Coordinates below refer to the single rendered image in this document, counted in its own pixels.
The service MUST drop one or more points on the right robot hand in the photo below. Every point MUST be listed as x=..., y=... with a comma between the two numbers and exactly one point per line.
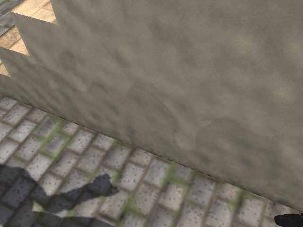
x=289, y=220

